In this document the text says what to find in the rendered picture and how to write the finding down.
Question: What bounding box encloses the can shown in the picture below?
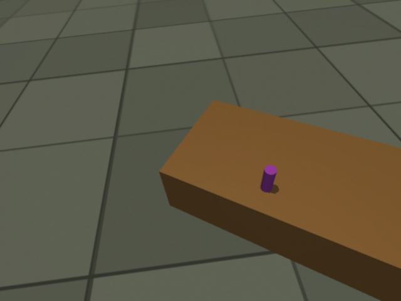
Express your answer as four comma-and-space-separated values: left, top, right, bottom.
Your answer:
261, 165, 277, 193

